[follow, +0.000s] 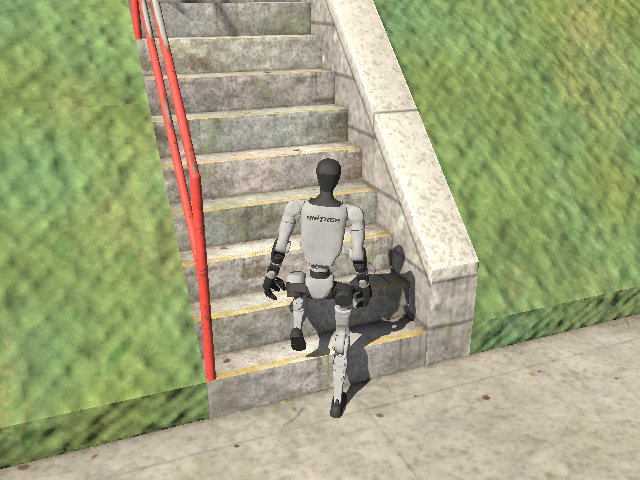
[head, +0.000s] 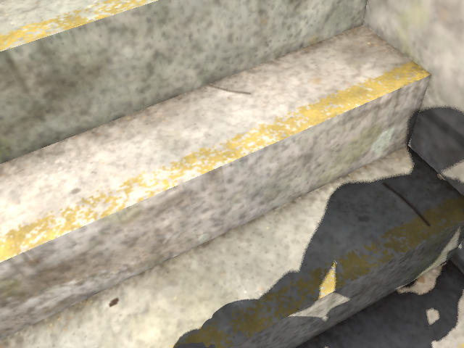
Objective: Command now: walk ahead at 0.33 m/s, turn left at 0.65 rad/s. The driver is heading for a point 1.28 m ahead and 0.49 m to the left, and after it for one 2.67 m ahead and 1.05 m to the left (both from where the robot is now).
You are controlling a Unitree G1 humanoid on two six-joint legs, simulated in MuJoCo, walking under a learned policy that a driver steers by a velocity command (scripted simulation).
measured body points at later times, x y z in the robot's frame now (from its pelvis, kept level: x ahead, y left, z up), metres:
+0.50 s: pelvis +0.07 +0.05 +0.07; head +0.10 +0.06 +0.52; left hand +0.10 +0.35 -0.02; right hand +0.37 -0.06 -0.01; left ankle +0.12 +0.14 -0.52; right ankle +0.01 -0.15 -0.51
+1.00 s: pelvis +0.27 +0.06 +0.27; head +0.30 +0.08 +0.71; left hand +0.33 +0.36 +0.20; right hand +0.48 -0.11 +0.13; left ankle +0.13 +0.14 -0.49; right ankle +0.42 +0.06 -0.31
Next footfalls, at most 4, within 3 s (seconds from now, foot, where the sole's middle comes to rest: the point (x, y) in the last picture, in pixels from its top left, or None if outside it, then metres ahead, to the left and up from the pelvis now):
0.42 left None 0.15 0.16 -0.56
1.00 right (196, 298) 0.45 0.10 -0.35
1.60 left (34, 294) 0.39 0.32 -0.13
2.08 right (137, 193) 0.56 0.17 -0.13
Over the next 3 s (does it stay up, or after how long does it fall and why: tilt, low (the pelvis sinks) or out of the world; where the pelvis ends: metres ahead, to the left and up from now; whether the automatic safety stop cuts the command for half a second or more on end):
stays up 0.89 0.40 0.95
